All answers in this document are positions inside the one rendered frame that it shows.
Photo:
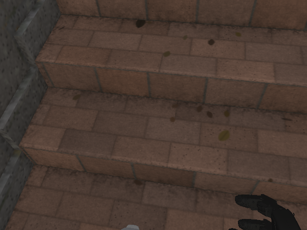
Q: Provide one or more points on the robot left shin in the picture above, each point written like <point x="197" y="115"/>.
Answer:
<point x="133" y="226"/>

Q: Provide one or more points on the robot right hand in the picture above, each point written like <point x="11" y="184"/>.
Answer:
<point x="282" y="219"/>

